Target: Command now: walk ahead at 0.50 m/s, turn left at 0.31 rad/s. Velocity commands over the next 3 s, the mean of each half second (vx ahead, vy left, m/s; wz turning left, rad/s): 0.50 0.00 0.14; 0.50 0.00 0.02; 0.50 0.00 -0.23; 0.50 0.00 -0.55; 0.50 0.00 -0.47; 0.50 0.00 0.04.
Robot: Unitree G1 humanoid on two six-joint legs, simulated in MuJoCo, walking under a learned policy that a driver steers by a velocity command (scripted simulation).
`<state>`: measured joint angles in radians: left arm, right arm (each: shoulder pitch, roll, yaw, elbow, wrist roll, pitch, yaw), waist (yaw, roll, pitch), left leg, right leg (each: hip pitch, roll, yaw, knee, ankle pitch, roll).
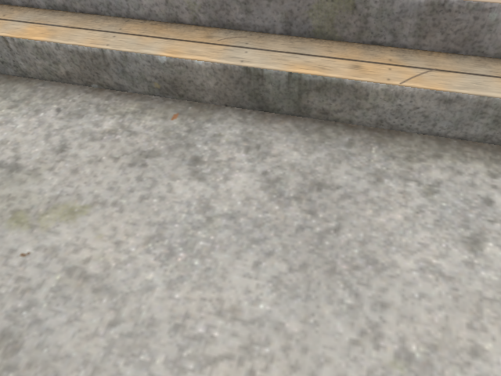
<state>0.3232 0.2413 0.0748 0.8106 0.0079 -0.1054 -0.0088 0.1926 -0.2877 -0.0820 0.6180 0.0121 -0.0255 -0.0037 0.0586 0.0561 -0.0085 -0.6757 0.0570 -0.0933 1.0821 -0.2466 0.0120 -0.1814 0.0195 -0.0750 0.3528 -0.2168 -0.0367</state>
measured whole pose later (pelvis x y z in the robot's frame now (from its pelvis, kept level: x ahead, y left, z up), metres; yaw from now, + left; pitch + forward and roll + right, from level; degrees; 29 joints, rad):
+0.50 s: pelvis +0.26 +0.06 +0.00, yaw +3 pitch +2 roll +1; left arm 0.14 0.29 0.06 0.79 0.00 -0.07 -0.01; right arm 0.35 -0.24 -0.06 0.74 0.00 -0.07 0.02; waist -0.04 -0.05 -0.01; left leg -0.16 -0.05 0.04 0.30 -0.18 0.06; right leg -0.69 -0.13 0.03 0.99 -0.15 0.02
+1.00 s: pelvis +0.52 +0.00 +0.00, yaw +2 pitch +2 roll +0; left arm 0.32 0.25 0.05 0.85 0.00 -0.09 -0.02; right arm 0.19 -0.28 -0.07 0.74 0.00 -0.06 -0.01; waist 0.04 0.04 0.00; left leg -0.65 0.11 -0.04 1.03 -0.20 0.01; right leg -0.20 0.06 -0.05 0.32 -0.17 -0.08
